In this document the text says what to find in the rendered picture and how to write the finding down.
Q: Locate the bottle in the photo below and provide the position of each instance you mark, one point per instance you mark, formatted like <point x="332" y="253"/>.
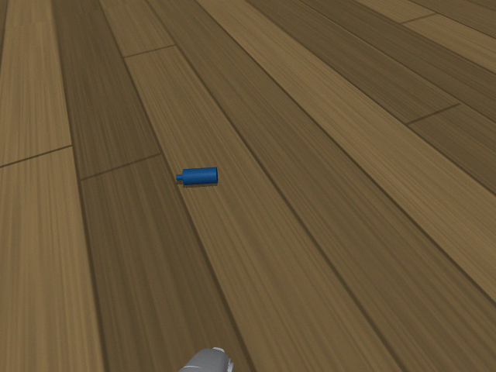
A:
<point x="208" y="175"/>

